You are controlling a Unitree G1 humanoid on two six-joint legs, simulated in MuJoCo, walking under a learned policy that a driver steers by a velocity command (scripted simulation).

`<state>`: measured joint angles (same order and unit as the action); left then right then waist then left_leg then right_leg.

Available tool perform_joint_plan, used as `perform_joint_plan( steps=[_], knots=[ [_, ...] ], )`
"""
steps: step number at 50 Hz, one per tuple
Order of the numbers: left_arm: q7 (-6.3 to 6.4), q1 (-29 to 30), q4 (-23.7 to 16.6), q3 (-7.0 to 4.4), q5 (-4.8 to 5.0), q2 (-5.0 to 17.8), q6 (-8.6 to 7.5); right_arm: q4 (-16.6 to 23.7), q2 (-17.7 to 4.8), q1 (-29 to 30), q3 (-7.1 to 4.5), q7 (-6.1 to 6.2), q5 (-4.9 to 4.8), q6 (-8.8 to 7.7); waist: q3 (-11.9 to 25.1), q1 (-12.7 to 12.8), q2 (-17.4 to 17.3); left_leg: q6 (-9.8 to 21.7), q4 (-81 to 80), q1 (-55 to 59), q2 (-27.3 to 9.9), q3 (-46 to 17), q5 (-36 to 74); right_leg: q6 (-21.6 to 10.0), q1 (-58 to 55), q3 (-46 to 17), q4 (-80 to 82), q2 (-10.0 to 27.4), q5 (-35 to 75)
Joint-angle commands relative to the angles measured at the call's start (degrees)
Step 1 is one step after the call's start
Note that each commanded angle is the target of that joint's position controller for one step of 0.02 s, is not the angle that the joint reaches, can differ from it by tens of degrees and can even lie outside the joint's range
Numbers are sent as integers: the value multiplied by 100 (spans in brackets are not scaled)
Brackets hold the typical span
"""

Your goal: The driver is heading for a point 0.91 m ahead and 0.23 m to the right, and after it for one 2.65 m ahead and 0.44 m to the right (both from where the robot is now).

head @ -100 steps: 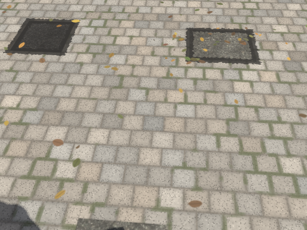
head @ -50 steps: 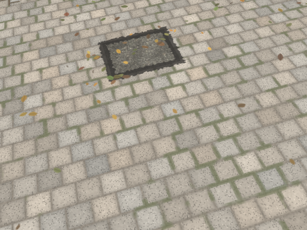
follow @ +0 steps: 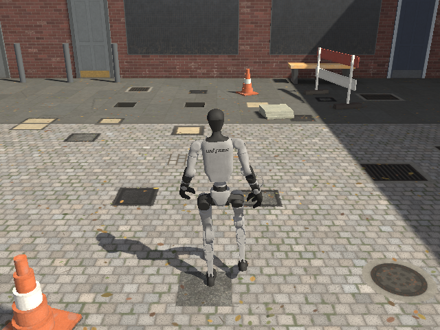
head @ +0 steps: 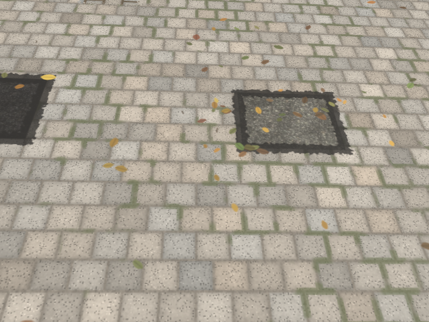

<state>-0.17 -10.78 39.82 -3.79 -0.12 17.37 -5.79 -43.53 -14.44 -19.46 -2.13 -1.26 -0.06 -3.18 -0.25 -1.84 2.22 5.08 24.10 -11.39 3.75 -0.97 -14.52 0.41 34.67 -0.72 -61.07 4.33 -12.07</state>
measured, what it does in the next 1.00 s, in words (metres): walks ahead, turning right: right foot, then left foot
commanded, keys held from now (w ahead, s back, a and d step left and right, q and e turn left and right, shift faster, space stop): w+e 0.20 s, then e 0.60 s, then w+e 0.20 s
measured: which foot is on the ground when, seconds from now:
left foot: down 0.00-0.34, up 0.36-0.72, down 0.74-1.00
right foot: up 0.00-0.30, down 0.32-0.74, up 0.76-1.00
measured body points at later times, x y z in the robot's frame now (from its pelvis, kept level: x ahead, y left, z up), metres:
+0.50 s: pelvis +0.26 -0.02 -0.01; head +0.32 -0.02 +0.43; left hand +0.47 +0.22 -0.12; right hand +0.36 -0.32 -0.11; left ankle +0.26 +0.13 -0.66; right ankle +0.34 -0.11 -0.74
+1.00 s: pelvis +0.38 +0.02 +0.00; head +0.40 +0.02 +0.45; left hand +0.65 +0.19 -0.10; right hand +0.35 -0.28 -0.09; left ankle +0.45 +0.12 -0.74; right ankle +0.31 -0.11 -0.67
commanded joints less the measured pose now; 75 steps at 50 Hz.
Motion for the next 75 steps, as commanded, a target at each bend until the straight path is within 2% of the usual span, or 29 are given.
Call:
perform_joint_plan(
  steps=[1,10,13,15,16,17,18,19,21,23,27,33,36,37,38,39,40,41,44,50,56,58,59,60,61,62,65,69,75],
  knots=[
    [-38,234,-327,-98,-23,391,20,373,-972,184,-248,126,-13,-147,-36,81,-491,786,-1378,666,-1379,-1208,1807,107,838,-108,845,193,959],
    [-376,1623,-678,98,183,111,-37,-110,-1061,-479,-245,209,2,-116,-579,-421,-442,331,-1576,1338,-1517,-135,2239,-256,593,185,3082,-202,2110],
    [-482,1359,-670,37,68,250,-83,-80,-1172,-388,-269,307,56,-5,-153,-177,-666,104,-502,1852,-1485,156,5264,-499,-7,526,3191,-698,1466],
    [-442,112,-359,-151,43,650,-79,82,-1299,-168,-288,417,86,109,650,443,-915,-152,1233,1806,-1307,270,6767,-707,-1374,673,3247,-1048,1346],
    [-352,-714,-241,-229,23,867,-73,244,-1282,75,-253,423,102,87,1108,941,-728,-356,2671,756,-1110,387,5801,-1017,-2946,110,3531,-621,2349],
    [-290,-1001,-236,-293,-69,1412,-32,459,-610,-525,-84,373,340,2,1937,481,983,-820,5110,-1537,-206,386,-95,-1948,-5359,-1989,2654,1067,5035],
    [-255,-1038,-315,-227,-67,1132,-3,413,-831,-895,-31,256,173,-118,3159,571,962,-1066,6547,-2758,275,-696,-2388,-2872,-6561,-4160,3149,1989,4601],
    [-175,-713,-467,-222,-3,949,116,520,-1318,-271,-151,172,-39,-172,2726,791,236,-940,6431,-2870,-191,-1003,-1766,-2475,-5827,-3349,3444,1565,3843],
    [-72,-5,-598,-123,94,710,252,791,-1170,456,-117,193,0,-136,1029,409,-664,-867,5576,-2929,-537,-619,-1316,-2024,-3653,-2313,3938,998,3282],
    [-47,252,-641,-142,0,777,311,831,-1079,261,-133,247,65,44,442,4,-411,-906,4793,-2187,-658,-515,-1147,-1921,-2044,-1958,4353,654,2898],
    [2,345,-552,-237,1,953,370,754,-703,47,-21,387,146,139,744,-105,44,-1134,3259,-1521,-488,-265,-550,-1732,-1304,-1370,4151,272,3799],
    [142,303,-529,-254,113,917,702,1016,-779,791,-80,330,30,197,858,152,548,-1087,1833,-1143,-240,-394,203,-1206,-1388,-1895,3880,16,1013],
    [155,354,-575,-200,151,717,758,984,-846,539,-192,270,28,66,755,-49,675,-806,133,-387,-288,-386,821,-821,-1560,-2232,3245,-169,674],
    [143,70,-576,-110,102,408,755,1028,-1213,411,-291,310,120,54,896,68,71,-419,-238,230,-1325,-1185,1048,-491,-1181,-1900,2405,-491,-554],
    [133,-307,-693,-56,70,194,705,1106,-1666,692,-407,333,306,152,700,466,-1680,477,-442,582,-2564,-2676,2213,-143,-10,-835,1257,-1378,-2388],
    [118,-353,-656,-184,21,691,630,1111,-1438,574,-385,321,348,160,824,305,-1845,1063,-622,444,-2914,-3387,2187,95,256,-742,-74,-1020,-2557],
    [124,-303,-538,-295,106,985,655,1179,-1125,724,-301,336,306,159,682,273,-1281,964,-508,278,-2625,-2763,1941,179,279,-757,-674,-842,-2142],
    [156,-309,-434,-318,130,959,739,1167,-947,863,-269,346,209,181,603,296,-902,658,-518,235,-2193,-2127,998,266,349,-631,-839,-677,-1656],
    [120,-104,-565,-224,117,595,834,1102,-920,821,-264,437,65,212,295,127,-1182,371,-980,107,-1697,-1355,-730,400,546,-165,-832,-481,-830],
    [-50,503,-877,-109,102,310,652,884,-1195,355,-448,405,10,101,256,-210,-1186,512,-1306,513,-2054,-991,-1116,229,271,41,813,-167,-781],
    [-178,121,-643,-85,131,248,556,637,-1303,495,-512,160,-157,44,65,61,-1066,466,-1153,-269,-2030,-344,-996,-251,-1503,477,2650,-312,-621],
    [-157,-630,-260,-132,133,265,524,537,-1036,506,-415,88,-166,56,183,412,-713,273,-428,-932,-1758,43,-1099,-431,-2908,689,3417,-631,-333],
    [-114,-1201,-111,-219,159,467,509,538,-665,563,-277,47,-61,18,402,668,-227,-36,695,-1532,-1428,497,-860,-575,-3875,18,3650,-256,-443],
    [-23,-1612,-168,-328,55,1178,484,851,-201,802,-105,-14,133,-66,560,725,1436,-585,3105,-3206,-756,951,-1800,-1180,-4798,-2517,4301,1328,-748],
    [-60,-1588,-268,-381,41,1406,372,991,-739,933,-246,19,-82,-168,393,849,1184,-580,4159,-4189,-570,221,-1938,-1999,-4419,-3741,4823,1964,-1693],
    [-79,-1445,-255,-261,73,998,266,968,-1038,1096,-327,18,-225,-208,-18,828,790,-466,4473,-4525,-878,-72,-1395,-1895,-4282,-3296,4888,1775,-1983],
    [-70,-770,-261,-74,-1,513,159,720,-968,912,-336,-19,-98,-192,-342,422,535,-411,4051,-4106,-1155,-266,71,-1315,-3598,-1692,5043,1132,-397],
    [23,-803,-95,-73,-97,448,69,568,-621,869,-255,-41,-143,-77,-259,353,215,-613,3463,-3673,-838,-425,1066,-1070,-3360,-331,5177,850,1564],
    [113,-1040,284,-112,15,633,44,883,-271,1859,-69,-212,-122,-94,-636,644,127,-417,1371,-2883,-666,142,2159,-841,-3261,587,5445,866,1830]
  ],
)
Velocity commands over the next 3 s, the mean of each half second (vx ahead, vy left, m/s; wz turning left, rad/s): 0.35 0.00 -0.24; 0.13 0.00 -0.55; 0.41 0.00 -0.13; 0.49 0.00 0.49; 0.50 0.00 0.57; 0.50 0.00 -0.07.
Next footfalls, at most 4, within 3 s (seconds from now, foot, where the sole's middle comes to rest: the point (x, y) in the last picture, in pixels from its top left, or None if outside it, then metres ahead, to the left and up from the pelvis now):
0.32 right None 0.38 -0.11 -0.78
0.74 left None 0.49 0.10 -0.78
1.18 right None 0.37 -0.15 -0.78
1.66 left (246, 236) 0.79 -0.16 -0.78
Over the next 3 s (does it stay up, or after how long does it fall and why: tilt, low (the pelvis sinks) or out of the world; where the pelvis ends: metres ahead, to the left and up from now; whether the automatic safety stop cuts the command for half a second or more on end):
stays up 1.28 -0.23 0.00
